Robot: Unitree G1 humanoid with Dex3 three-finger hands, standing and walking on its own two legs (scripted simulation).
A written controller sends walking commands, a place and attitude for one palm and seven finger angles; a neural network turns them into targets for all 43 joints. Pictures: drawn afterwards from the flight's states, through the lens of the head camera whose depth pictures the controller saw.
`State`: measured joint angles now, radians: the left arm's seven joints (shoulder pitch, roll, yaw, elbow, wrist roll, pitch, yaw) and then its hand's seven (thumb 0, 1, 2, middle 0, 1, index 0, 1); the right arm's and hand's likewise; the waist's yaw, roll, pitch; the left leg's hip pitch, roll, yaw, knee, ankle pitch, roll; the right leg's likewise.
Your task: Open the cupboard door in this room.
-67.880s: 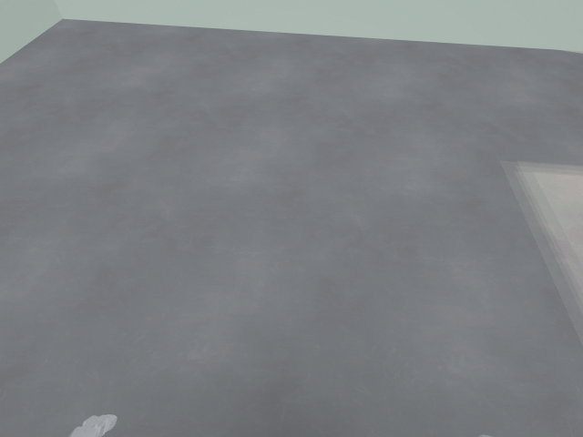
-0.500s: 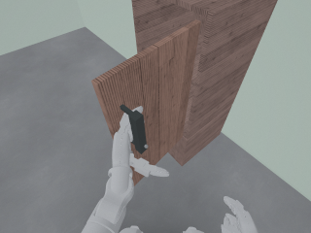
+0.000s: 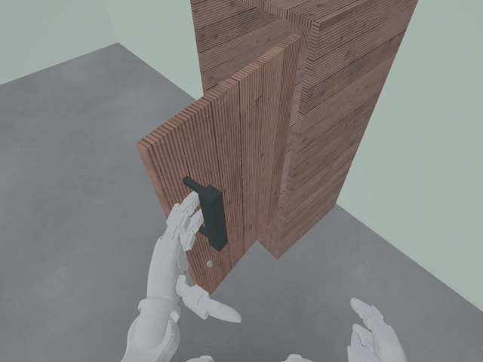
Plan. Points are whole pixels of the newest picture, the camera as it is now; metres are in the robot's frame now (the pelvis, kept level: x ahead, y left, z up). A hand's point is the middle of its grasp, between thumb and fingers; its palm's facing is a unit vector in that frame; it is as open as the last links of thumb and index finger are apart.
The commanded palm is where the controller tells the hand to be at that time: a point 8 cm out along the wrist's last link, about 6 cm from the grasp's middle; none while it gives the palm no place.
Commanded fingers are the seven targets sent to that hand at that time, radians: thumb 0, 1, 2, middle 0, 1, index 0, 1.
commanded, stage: slide the hand sideways off the handle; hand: left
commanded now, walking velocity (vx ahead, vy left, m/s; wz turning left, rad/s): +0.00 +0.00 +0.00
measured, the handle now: (205, 214) +0.34 +0.08 +0.06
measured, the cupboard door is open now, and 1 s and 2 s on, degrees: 100 99 99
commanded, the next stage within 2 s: draw the hand back to the body in 0.58 s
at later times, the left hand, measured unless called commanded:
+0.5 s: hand (184, 287) +0.22 +0.10 +0.06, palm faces -0.03 -1.00 -0.03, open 16.1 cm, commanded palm +0.18 +0.17 +0.06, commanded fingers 0.00 -0.50 0.30 -0.15 -0.30 -0.15 -0.30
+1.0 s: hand (135, 288) +0.20 +0.15 +0.10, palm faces +0.01 -1.00 -0.06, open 16.3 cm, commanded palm +0.17 +0.21 +0.11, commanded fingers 0.00 -0.50 0.30 -0.15 -0.30 -0.15 -0.30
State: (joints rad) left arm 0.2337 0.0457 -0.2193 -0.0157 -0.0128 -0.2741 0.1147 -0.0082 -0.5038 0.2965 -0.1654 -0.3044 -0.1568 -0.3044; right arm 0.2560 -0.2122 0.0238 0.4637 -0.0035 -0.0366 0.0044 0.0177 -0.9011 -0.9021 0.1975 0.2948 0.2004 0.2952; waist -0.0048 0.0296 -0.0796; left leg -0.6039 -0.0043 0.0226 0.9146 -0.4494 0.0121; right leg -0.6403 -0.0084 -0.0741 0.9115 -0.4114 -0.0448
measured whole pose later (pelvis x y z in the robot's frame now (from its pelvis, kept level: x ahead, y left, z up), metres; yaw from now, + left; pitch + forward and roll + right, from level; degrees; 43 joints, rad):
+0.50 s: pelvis +0.02 -0.02 -0.01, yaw +1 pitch +11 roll +0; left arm 0.55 0.12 -0.10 -0.27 -0.10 -0.30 -0.06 -0.01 -0.50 0.30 -0.20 -0.32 -0.20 -0.32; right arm 0.26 -0.22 0.01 0.42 0.01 -0.07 -0.02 0.02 -0.90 -0.90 0.20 0.29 0.20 0.30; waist 0.00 0.04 -0.11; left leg -0.66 0.01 -0.01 0.98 -0.51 -0.01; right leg -0.70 0.00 -0.10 0.98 -0.48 -0.06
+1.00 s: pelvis +0.01 +0.00 +0.00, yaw +1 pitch +8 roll -1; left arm 0.57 0.19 0.04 -0.35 -0.21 -0.21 -0.13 -0.01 -0.50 0.30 -0.15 -0.30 -0.15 -0.30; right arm 0.28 -0.22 0.04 0.43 0.04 -0.12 -0.06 0.02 -0.90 -0.90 0.20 0.29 0.20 0.30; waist 0.01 0.06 -0.12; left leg -0.60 0.00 -0.01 0.95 -0.49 0.01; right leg -0.62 0.00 -0.10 0.91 -0.44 -0.04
